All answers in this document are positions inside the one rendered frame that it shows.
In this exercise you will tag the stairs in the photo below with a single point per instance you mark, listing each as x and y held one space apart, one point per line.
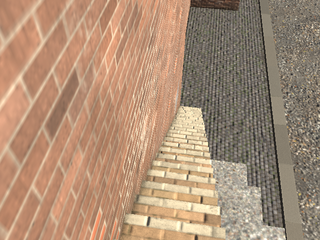
178 200

